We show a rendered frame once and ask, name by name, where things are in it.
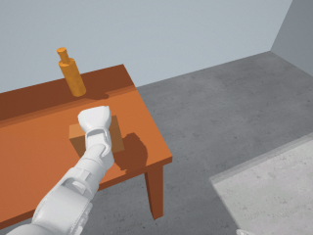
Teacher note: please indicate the table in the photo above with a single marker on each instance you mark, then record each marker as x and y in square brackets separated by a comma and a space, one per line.
[36, 153]

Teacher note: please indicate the left robot forearm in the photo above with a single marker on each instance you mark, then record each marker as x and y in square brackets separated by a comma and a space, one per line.
[84, 178]

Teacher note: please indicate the left robot upper arm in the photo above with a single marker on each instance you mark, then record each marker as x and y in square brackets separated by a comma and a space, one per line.
[64, 213]

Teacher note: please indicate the sponge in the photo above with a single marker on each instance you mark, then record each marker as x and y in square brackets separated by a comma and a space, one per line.
[76, 137]

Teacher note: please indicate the left robot hand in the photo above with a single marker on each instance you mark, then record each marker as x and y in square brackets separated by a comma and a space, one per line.
[95, 117]

